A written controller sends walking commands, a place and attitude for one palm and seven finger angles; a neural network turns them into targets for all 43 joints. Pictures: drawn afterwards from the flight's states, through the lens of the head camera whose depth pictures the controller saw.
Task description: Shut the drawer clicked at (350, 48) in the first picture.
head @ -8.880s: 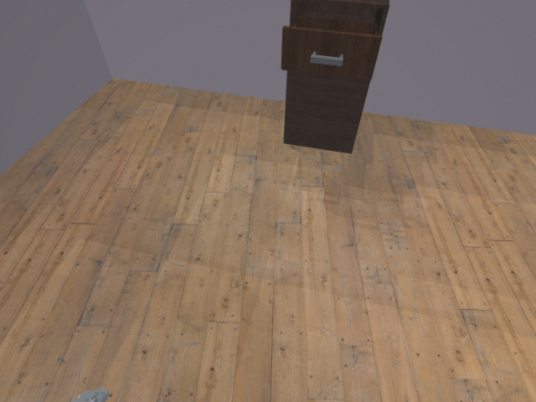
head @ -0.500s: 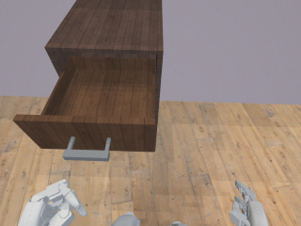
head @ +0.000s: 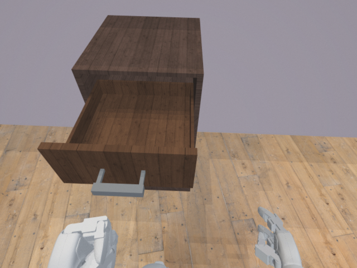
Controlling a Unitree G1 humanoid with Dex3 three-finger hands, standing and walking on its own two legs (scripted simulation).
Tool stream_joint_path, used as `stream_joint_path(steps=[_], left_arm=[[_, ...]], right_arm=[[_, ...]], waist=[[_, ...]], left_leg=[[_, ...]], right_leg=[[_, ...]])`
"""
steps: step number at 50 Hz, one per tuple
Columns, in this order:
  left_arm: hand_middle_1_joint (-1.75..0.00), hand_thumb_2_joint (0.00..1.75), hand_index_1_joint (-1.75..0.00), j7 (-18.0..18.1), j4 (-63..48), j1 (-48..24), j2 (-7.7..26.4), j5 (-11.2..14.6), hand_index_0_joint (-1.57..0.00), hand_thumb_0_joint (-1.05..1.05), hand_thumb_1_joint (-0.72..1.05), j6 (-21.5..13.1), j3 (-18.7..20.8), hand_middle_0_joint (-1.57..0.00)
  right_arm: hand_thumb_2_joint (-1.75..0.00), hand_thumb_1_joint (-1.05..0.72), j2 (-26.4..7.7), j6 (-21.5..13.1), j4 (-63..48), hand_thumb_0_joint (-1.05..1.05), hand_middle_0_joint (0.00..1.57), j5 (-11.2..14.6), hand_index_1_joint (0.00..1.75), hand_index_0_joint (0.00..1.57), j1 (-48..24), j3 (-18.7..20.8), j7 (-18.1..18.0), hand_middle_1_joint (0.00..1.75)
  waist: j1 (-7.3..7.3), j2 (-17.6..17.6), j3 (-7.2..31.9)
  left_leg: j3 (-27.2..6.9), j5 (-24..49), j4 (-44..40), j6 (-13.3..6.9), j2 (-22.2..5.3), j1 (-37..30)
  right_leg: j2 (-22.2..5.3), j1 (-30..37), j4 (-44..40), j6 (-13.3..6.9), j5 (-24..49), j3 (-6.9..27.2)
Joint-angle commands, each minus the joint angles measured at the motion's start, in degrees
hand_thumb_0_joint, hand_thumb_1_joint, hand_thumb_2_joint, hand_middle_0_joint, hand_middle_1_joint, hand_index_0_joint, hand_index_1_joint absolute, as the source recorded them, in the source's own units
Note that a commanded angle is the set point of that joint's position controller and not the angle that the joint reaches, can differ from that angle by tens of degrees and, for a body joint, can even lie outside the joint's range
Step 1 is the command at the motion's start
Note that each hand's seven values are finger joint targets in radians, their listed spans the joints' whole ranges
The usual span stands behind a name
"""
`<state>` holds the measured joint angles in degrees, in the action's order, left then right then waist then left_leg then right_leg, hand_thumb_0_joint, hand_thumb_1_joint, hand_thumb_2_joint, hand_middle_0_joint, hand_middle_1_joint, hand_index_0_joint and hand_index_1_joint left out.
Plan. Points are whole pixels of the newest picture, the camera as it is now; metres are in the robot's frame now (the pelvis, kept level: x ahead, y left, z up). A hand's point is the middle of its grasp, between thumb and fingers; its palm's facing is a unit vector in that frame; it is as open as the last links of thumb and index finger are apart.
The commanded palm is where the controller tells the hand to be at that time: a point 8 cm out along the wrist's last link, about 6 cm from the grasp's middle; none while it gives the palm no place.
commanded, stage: raise the hand and make a fist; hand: left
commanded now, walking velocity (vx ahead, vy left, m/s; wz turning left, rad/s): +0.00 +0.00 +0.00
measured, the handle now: (120, 181) +0.32 +0.17 +0.00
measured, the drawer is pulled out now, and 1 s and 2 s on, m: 0.30 0.30 0.30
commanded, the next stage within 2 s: bring the fist close to the handle in 0.36 s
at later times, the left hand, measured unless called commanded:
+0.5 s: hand (113, 253) +0.14 +0.12 +0.09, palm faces +0.05 -1.00 +0.01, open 3.3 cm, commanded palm +0.11 +0.18 +0.09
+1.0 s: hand (123, 239) +0.18 +0.12 +0.04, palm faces +0.03 -1.00 +0.00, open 3.3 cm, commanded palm +0.15 +0.18 +0.04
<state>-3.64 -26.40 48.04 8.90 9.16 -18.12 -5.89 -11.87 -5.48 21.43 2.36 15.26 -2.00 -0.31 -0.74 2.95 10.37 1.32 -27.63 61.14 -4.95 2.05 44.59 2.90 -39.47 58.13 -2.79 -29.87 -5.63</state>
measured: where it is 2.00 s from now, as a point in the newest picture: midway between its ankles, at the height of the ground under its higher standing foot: outside the picture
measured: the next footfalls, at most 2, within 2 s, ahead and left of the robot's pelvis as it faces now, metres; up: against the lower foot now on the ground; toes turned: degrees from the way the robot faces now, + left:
none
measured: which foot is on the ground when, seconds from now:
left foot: down 0.00-1.00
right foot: down 0.00-1.00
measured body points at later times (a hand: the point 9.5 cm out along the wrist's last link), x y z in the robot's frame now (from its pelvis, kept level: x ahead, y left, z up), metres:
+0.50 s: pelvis +0.00 -0.01 +0.00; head +0.02 -0.01 +0.45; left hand +0.13 +0.18 +0.10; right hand +0.20 -0.23 -0.05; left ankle +0.03 +0.06 -0.67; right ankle -0.01 -0.10 -0.67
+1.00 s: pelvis +0.00 -0.02 -0.02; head +0.05 -0.02 +0.43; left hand +0.17 +0.18 +0.04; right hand +0.19 -0.25 -0.09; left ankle +0.03 +0.06 -0.67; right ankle -0.01 -0.10 -0.67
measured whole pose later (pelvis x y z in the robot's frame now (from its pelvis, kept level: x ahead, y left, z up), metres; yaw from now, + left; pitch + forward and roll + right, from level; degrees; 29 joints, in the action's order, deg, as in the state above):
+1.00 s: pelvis +0.00 -0.02 -0.02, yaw +0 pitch +16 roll -2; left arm -5.1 -12.8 38.7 9.6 11.0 -25.3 -1.0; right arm -12.9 -5.2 25.6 1.6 13.9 -0.4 -1.0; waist 0.8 1.9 11.5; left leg 0.5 -29.9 66.9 -3.2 0.9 52.8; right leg 3.9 -47.7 64.0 -4.7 -32.4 -6.8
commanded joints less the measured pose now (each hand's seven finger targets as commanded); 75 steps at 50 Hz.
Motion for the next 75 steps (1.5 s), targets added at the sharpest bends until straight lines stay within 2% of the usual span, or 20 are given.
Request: stream_joint_path(steps=[1, 8, 11, 13, 23, 24, 26, 32, 41, 48, 51, 53, 56, 58, 61, 63, 66, 71, 73, 75], left_arm=[[-1.60, 0.90, -1.60, 1.02, -12.39, 3.18, 2.77, -0.36, -1.40, 0.00, 0.90, -3.17, 1.67, -1.40], [-1.60, 0.90, -1.60, 1.19, -13.87, 6.63, 2.15, -0.17, -1.40, 0.00, 0.90, -4.68, 1.07, -1.40], [-1.60, 0.90, -1.60, 1.37, -12.22, 6.31, 4.17, -0.15, -1.40, 0.00, 0.90, -5.14, 3.50, -1.40], [-1.60, 0.90, -1.60, 0.91, -13.53, 5.91, 2.66, 0.24, -1.40, 0.00, 0.90, -5.67, 1.89, -1.40], [-1.60, 0.90, -1.60, 0.23, -12.20, 5.56, 3.18, 0.54, -1.40, 0.00, 0.90, -5.37, 2.49, -1.40], [-1.60, 0.90, -1.60, 0.18, -9.99, 4.39, 3.57, 0.71, -1.40, 0.00, 0.90, -5.15, 3.32, -1.40], [-1.60, 0.90, -1.60, 0.02, -7.19, 2.32, 4.20, 0.46, -1.40, 0.00, 0.90, -5.32, 4.55, -1.40], [-1.60, 0.90, -1.60, -0.84, -6.05, -0.46, 4.11, 1.36, -1.40, 0.00, 0.90, -7.97, 5.39, -1.40], [-1.60, 0.90, -1.60, -1.29, 0.23, -3.81, 5.34, 2.11, -1.40, 0.00, 0.90, -9.38, 8.48, -1.40], [-1.60, 0.90, -1.60, -1.26, 2.40, -8.73, 3.47, 1.97, -1.40, 0.00, 0.90, -11.47, 6.21, -1.40], [-1.60, 0.90, -1.60, -0.40, 4.30, -9.86, 5.01, 1.25, -1.40, 0.00, 0.90, -11.88, 7.62, -1.40], [-1.60, 0.90, -1.60, -0.10, 4.96, -12.50, 3.54, 0.94, -1.40, 0.00, 0.90, -11.82, 5.74, -1.40], [-1.60, 0.90, -1.60, 0.82, 6.00, -13.34, 4.67, 0.64, -1.40, 0.00, 0.90, -11.86, 7.47, -1.40], [-1.60, 0.90, -1.60, 0.96, 5.20, -14.15, 3.21, 0.54, -1.40, 0.00, 0.90, -11.98, 5.61, -1.40], [-1.60, 0.90, -1.60, 1.57, 8.03, -15.73, 5.00, 0.10, -1.40, 0.00, 0.90, -11.66, 7.68, -1.40], [-1.60, 0.90, -1.60, 1.43, 7.66, -16.77, 3.35, 0.18, -1.40, 0.00, 0.90, -12.14, 5.97, -1.40], [-1.60, 0.90, -1.60, 1.69, 9.80, -18.20, 3.96, 0.04, -1.40, 0.00, 0.90, -12.33, 6.88, -1.40], [-1.60, 0.90, -1.60, 1.87, 10.53, -19.86, 3.82, -0.27, -1.40, 0.00, 0.90, -13.54, 6.37, -1.40], [-1.60, 0.90, -1.60, 1.82, 11.22, -20.24, 2.08, -0.47, -1.40, 0.00, 0.90, -13.74, 4.49, -1.40], [-1.60, 0.90, -1.60, 2.11, 9.79, -20.78, 3.07, -0.36, -1.40, 0.00, 0.90, -13.98, 5.18, -1.40]], right_arm=[[-0.90, -0.90, -6.91, -2.67, -10.71, 0.00, 0.20, 0.13, 0.30, 0.20, -5.36, 3.68, -0.36, 0.30], [-0.90, -0.90, -6.44, -2.92, -10.77, 0.00, 0.20, 0.18, 0.30, 0.20, -5.03, 4.13, -0.10, 0.30], [-0.90, -0.90, -6.47, -2.72, -9.97, 0.00, 0.20, 0.17, 0.30, 0.20, -5.26, 4.42, -0.37, 0.30], [-0.90, -0.90, -6.39, -2.98, -10.49, 0.00, 0.20, 0.21, 0.30, 0.20, -5.22, 4.26, -0.25, 0.30], [-0.90, -0.90, -6.36, -2.79, -10.21, 0.00, 0.20, 0.33, 0.30, 0.20, -5.05, 4.18, -0.49, 0.30], [-0.90, -0.90, -6.44, -2.58, -9.78, 0.00, 0.20, 0.28, 0.30, 0.20, -5.09, 4.21, -0.63, 0.30], [-0.90, -0.90, -6.75, -2.24, -9.16, 0.00, 0.20, 0.06, 0.30, 0.20, -5.68, 4.12, -0.99, 0.30], [-0.90, -0.90, -6.73, -2.74, -8.34, 0.00, 0.20, -0.21, 0.30, 0.20, -4.97, 4.16, -0.87, 0.30], [-0.90, -0.90, -6.99, -2.37, -6.18, 0.00, 0.20, -0.42, 0.30, 0.20, -6.28, 4.39, -0.89, 0.30], [-0.90, -0.90, -7.31, -2.90, -5.41, 0.00, 0.20, -0.78, 0.30, 0.20, -5.91, 4.43, -0.75, 0.30], [-0.90, -0.90, -7.60, -2.83, -4.81, 0.00, 0.20, -0.98, 0.30, 0.20, -6.02, 4.53, -0.74, 0.30], [-0.90, -0.90, -7.69, -2.75, -5.18, 0.00, 0.20, -1.06, 0.30, 0.20, -6.02, 4.27, -0.59, 0.30], [-0.90, -0.90, -7.79, -2.51, -4.66, 0.00, 0.20, -1.27, 0.30, 0.20, -5.89, 4.35, -0.60, 0.30], [-0.90, -0.90, -7.64, -2.51, -4.95, 0.00, 0.20, -1.33, 0.30, 0.20, -5.70, 4.19, -0.37, 0.30], [-0.90, -0.90, -7.92, -1.84, -4.08, 0.00, 0.20, -1.40, 0.30, 0.20, -5.70, 4.29, -0.44, 0.30], [-0.90, -0.90, -7.73, -1.95, -4.08, 0.00, 0.20, -1.59, 0.30, 0.20, -5.71, 4.12, -0.15, 0.30], [-0.90, -0.90, -8.08, -1.62, -3.56, 0.00, 0.20, -1.73, 0.30, 0.20, -5.78, 4.06, -0.15, 0.30], [-0.90, -0.90, -8.19, -1.64, -3.14, 0.00, 0.20, -2.00, 0.30, 0.20, -5.63, 4.20, 0.13, 0.30], [-0.90, -0.90, -8.05, -1.54, -3.34, 0.00, 0.20, -2.10, 0.30, 0.20, -5.60, 4.07, 0.42, 0.30], [-0.90, -0.90, -8.20, -1.30, -3.61, 0.00, 0.20, -2.06, 0.30, 0.20, -5.58, 4.20, 0.48, 0.30]], waist=[[0.57, -1.59, 1.52], [0.21, -1.03, 3.66], [0.35, -3.18, 2.07], [0.52, -1.13, 2.70], [0.87, -1.97, 2.79], [1.34, -3.85, 1.66], [1.55, -3.97, -0.31], [1.15, -1.72, 4.97], [1.14, -2.34, 6.10], [2.25, -2.34, 7.11], [1.91, -2.25, 7.59], [2.56, -2.91, 8.02], [1.84, -2.13, 9.67], [1.91, -1.21, 11.66], [2.18, -2.29, 10.83], [2.19, -1.04, 12.00], [2.32, -1.87, 11.34], [2.26, -0.61, 13.52], [2.47, -0.26, 13.49], [2.12, -0.96, 15.19]], left_leg=[[-7.16, 7.76, -12.55, 3.16, -3.13, -7.28], [-5.95, 11.55, -11.26, 3.06, -2.77, -7.87], [-5.83, 10.26, -10.82, 2.94, -2.74, -6.25], [-5.61, 10.41, -10.80, 2.87, -2.56, -6.67], [-5.29, 10.11, -10.02, 2.40, -2.34, -6.12], [-5.37, 9.04, -9.66, 2.34, -2.27, -4.93], [-5.31, 7.52, -8.91, 2.30, -2.13, -3.19], [-4.58, 10.05, -6.80, 2.34, -1.95, -3.45], [-4.46, 10.63, -3.76, 2.41, -1.85, 0.77], [-4.68, 10.37, -2.28, 2.45, -2.06, 1.73], [-4.87, 9.75, -1.59, 2.48, -2.17, 2.88], [-4.93, 8.57, -1.08, 2.43, -2.12, 3.55], [-4.93, 9.17, -0.68, 2.52, -2.18, 3.70], [-4.81, 10.64, -0.46, 2.57, -2.09, 2.62], [-4.96, 10.42, 0.32, 2.64, -2.22, 4.18], [-5.04, 10.86, 0.67, 2.76, -2.17, 3.69], [-5.37, 10.42, 1.27, 2.81, -2.26, 5.12], [-5.61, 12.05, 2.47, 3.02, -2.34, 4.72], [-5.74, 12.54, 2.78, 3.14, -2.31, 4.56], [-5.77, 11.87, 2.73, 3.07, -2.24, 4.49]], right_leg=[[-0.56, -0.74, -8.43, 0.64, 5.12, 1.48], [-0.72, 0.38, -8.07, 0.66, 8.31, 1.85], [-0.60, 0.31, -8.67, 0.75, 7.81, 2.33], [-0.77, 0.19, -8.34, 0.76, 8.02, 2.27], [-0.96, 0.69, -9.26, 1.02, 8.78, 3.13], [-0.88, 0.19, -9.52, 1.18, 8.01, 3.31], [-0.96, -0.92, -9.99, 1.19, 6.52, 4.20], [-1.23, -0.23, -8.29, 1.15, 9.62, 5.00], [-1.91, -0.17, -7.18, 2.02, 12.57, 7.42], [-1.54, -3.68, -4.61, 1.58, 11.43, 6.17], [-1.35, -4.80, -3.76, 1.30, 9.75, 6.26], [-1.43, -5.92, -3.26, 1.32, 8.42, 6.18], [-1.20, -6.09, -2.34, 1.18, 8.86, 6.02], [-1.29, -6.01, -1.33, 1.08, 10.87, 5.50], [-1.10, -6.87, -1.00, 1.11, 10.89, 5.71], [-1.19, -7.55, -0.07, 0.98, 11.41, 5.29], [-0.95, -8.63, 0.66, 0.82, 10.64, 5.16], [-0.95, -10.36, 2.53, 0.57, 12.08, 4.70], [-0.98, -11.47, 3.22, 0.51, 12.28, 4.38], [-1.01, -10.69, 3.16, 0.56, 11.64, 4.55]])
